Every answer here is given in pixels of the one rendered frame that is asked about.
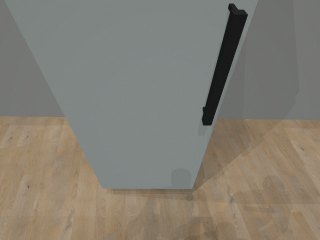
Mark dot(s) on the handle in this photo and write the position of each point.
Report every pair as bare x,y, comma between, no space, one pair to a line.
234,28

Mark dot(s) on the fridge door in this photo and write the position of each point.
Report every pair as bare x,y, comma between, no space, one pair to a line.
131,78

